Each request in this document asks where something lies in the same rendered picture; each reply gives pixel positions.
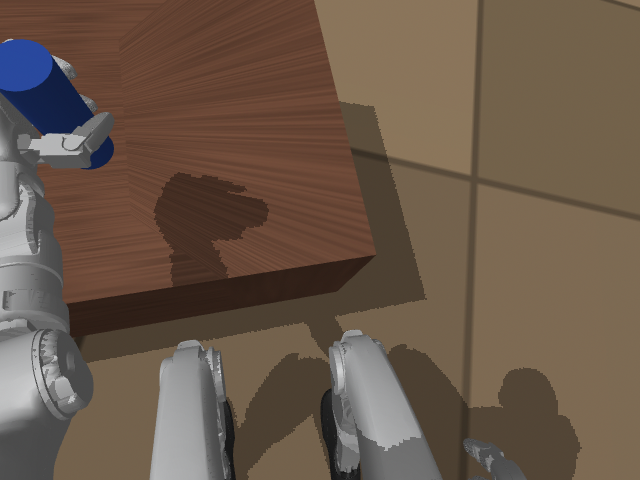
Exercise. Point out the can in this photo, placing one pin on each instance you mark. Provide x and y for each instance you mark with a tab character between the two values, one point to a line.
32	81

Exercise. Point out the left robot hand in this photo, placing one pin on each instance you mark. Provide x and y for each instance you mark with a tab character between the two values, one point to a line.
20	142

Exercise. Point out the right robot foot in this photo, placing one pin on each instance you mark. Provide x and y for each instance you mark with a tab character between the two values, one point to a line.
329	432

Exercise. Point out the right robot hand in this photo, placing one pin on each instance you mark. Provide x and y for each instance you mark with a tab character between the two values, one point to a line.
492	460

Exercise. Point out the left robot arm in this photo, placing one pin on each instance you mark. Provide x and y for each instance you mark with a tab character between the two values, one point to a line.
44	380

